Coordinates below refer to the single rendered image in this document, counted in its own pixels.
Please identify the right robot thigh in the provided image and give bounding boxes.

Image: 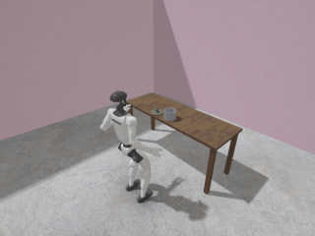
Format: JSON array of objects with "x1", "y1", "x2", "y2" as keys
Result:
[{"x1": 130, "y1": 150, "x2": 151, "y2": 178}]

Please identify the left robot hand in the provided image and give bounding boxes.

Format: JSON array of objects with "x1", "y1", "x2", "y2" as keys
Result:
[{"x1": 123, "y1": 104, "x2": 131, "y2": 112}]

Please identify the pot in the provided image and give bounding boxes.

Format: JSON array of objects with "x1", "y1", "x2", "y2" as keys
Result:
[{"x1": 163, "y1": 107, "x2": 177, "y2": 121}]

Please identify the right robot hand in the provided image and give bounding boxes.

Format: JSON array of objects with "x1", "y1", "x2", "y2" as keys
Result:
[{"x1": 152, "y1": 147, "x2": 163, "y2": 157}]

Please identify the robot right forearm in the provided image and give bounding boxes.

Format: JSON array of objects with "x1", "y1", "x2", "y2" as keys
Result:
[{"x1": 133, "y1": 139, "x2": 154, "y2": 153}]

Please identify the left robot upper arm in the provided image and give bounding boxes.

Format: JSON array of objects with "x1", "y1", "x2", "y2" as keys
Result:
[{"x1": 100, "y1": 108, "x2": 116, "y2": 132}]

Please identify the lid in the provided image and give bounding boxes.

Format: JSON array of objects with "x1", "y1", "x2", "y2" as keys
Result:
[{"x1": 151, "y1": 110, "x2": 163, "y2": 116}]

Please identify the humanoid robot head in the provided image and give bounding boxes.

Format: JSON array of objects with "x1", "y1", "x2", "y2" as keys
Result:
[{"x1": 110, "y1": 90, "x2": 128, "y2": 117}]

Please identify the right robot upper arm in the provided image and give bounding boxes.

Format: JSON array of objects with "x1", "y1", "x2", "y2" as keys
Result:
[{"x1": 125, "y1": 115, "x2": 138, "y2": 147}]

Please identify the table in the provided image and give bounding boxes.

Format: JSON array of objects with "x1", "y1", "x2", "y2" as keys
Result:
[{"x1": 126, "y1": 92, "x2": 243, "y2": 195}]

